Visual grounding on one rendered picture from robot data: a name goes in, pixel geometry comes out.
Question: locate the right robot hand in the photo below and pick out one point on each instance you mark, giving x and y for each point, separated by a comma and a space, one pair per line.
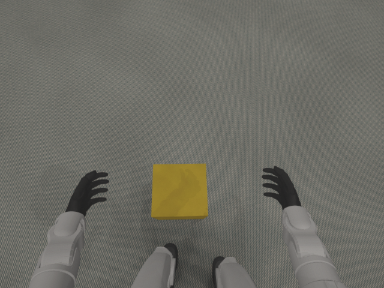
287, 195

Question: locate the robot left foot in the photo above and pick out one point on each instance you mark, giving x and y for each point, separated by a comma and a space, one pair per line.
174, 251

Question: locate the left robot hand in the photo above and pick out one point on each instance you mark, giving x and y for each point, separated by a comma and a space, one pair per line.
81, 199

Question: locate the left robot forearm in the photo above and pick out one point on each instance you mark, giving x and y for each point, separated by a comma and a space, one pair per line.
59, 263

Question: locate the robot right shin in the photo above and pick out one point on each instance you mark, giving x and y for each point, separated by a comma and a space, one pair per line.
228, 260

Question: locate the right robot forearm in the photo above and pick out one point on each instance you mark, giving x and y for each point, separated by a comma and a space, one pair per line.
309, 257

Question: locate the carton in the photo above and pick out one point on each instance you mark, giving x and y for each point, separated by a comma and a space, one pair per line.
179, 192

